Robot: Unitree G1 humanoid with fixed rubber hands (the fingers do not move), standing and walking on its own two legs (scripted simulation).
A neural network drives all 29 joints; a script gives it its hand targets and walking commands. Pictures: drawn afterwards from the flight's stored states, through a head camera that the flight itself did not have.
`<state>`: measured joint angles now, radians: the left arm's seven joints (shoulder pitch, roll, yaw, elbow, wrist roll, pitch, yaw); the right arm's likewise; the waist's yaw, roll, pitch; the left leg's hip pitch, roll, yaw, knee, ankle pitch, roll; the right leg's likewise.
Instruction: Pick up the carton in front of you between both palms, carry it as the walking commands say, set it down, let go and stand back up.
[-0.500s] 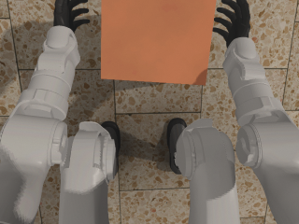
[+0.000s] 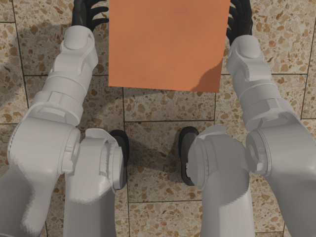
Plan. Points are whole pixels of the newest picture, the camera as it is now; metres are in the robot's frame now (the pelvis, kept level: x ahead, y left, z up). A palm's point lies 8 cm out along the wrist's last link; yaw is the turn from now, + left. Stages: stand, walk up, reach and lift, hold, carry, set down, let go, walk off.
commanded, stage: reach and lift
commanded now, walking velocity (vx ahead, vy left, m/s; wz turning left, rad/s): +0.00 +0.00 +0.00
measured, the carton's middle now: (163, 45) +0.49 -0.03 -0.25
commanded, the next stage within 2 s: none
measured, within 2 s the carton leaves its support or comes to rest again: leaves its support in 0.32 s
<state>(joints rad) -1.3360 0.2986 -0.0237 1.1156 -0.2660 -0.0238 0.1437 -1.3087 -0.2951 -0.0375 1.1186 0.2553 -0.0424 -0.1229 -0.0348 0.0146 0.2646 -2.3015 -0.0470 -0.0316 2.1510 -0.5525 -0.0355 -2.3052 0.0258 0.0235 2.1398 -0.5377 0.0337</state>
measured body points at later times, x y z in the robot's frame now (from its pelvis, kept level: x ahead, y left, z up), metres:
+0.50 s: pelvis +0.00 +0.00 +0.00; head +0.32 +0.00 +0.32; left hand +0.53 +0.13 -0.12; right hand +0.52 -0.17 -0.12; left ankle +0.11 +0.13 -0.34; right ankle +0.12 -0.13 -0.34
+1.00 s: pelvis +0.02 +0.00 +0.13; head +0.25 +0.00 +0.52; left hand +0.49 +0.14 +0.06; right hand +0.48 -0.17 +0.06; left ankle +0.11 +0.13 -0.34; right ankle +0.12 -0.13 -0.34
